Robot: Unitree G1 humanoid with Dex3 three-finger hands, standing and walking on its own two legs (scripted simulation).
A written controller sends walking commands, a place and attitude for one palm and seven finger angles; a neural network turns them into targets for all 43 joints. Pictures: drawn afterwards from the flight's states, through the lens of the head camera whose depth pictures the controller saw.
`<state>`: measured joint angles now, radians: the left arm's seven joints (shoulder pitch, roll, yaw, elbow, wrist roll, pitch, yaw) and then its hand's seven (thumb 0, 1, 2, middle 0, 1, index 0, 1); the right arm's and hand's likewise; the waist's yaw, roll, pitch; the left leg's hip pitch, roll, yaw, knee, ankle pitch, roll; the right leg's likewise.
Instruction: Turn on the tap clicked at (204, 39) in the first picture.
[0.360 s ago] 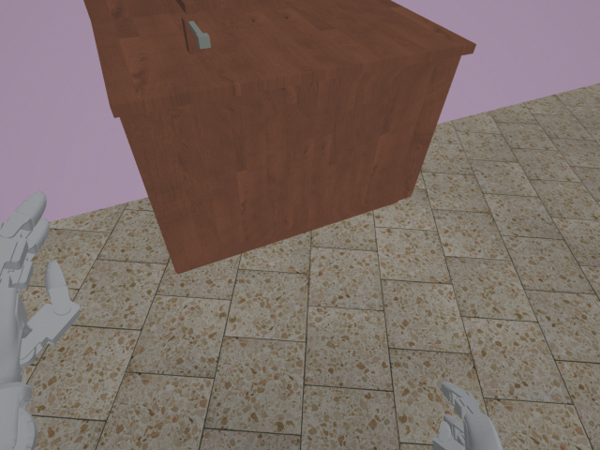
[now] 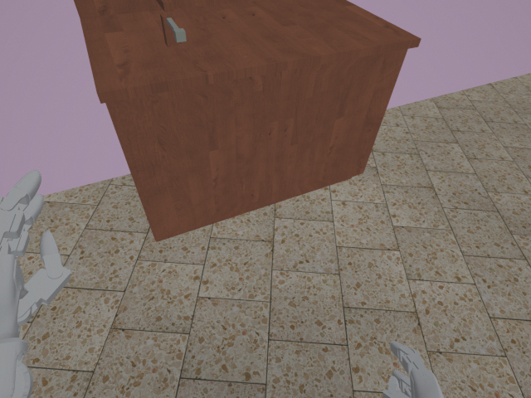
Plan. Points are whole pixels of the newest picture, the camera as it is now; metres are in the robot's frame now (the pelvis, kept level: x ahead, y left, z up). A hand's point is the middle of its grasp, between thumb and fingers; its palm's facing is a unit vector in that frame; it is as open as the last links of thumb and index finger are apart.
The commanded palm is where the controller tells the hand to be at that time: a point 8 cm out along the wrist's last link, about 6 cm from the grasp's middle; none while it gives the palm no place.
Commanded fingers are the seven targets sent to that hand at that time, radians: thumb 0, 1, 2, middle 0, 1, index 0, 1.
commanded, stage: look at it before walking up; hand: left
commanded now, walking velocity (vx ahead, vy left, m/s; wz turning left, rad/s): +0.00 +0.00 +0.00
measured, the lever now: (179, 35) +0.99 +0.32 +0.12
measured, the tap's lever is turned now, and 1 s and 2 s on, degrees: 0 0 0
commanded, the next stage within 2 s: walk to a spot facing it in 0.04 s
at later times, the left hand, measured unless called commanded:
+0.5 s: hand (128, 238) +0.26 +0.19 +0.16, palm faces +0.38 -0.86 -0.36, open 7.5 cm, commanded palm +0.21 +0.23 +0.18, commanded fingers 0.00 0.90 0.90 -0.20 -0.30 -0.20 -0.30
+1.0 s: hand (203, 141) +0.43 +0.13 +0.18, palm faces +0.17 -0.91 -0.38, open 7.5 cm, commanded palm +0.39 +0.18 +0.18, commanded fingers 0.00 0.90 0.90 -0.20 -0.30 -0.20 -0.30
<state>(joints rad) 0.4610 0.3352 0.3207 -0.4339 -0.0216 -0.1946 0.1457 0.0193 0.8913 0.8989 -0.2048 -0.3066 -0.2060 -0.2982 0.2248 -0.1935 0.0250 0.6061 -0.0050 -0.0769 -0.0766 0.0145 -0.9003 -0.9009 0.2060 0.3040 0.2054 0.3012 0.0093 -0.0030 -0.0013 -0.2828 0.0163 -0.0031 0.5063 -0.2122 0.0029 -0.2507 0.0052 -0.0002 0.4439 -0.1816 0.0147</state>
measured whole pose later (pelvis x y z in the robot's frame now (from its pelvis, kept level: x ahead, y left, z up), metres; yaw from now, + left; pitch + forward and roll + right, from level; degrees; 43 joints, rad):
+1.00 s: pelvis +0.15 -0.04 +0.00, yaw -17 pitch +0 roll +0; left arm 0.42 0.36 0.36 -0.48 -0.01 -0.22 0.15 0.02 0.89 0.90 -0.20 -0.31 -0.20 -0.30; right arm 0.21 -0.13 0.04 0.60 -0.01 -0.09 -0.05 0.01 -0.90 -0.90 0.20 0.30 0.20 0.30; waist 0.00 -0.02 0.01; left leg -0.21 0.14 0.23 0.53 -0.30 -0.02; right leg -0.53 -0.05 -0.08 1.14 -0.40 0.01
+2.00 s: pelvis +0.24 -0.18 -0.01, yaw -5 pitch +0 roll -1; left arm 0.48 0.40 0.41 -0.58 -0.07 -0.16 0.16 0.02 0.89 0.90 -0.20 -0.31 -0.21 -0.30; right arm 0.17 -0.13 0.04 0.56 0.00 -0.09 -0.03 0.01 -0.90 -0.90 0.21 0.30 0.21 0.30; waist 0.05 0.06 0.04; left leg -0.45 0.03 -0.06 0.49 -0.06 -0.02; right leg -0.19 0.00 -0.08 0.58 -0.48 0.03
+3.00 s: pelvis +0.19 -0.24 +0.01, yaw +10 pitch +0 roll +3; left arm 0.47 0.34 0.33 -0.44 -0.01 -0.23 0.14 0.02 0.89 0.90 -0.21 -0.31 -0.21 -0.30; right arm 0.22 -0.26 -0.03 0.67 -0.01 -0.06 -0.07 0.02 -0.90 -0.90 0.21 0.30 0.20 0.30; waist 0.00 -0.01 0.03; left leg -0.51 0.08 0.07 0.95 -0.28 -0.02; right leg -0.22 -0.09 -0.14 0.46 -0.24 -0.04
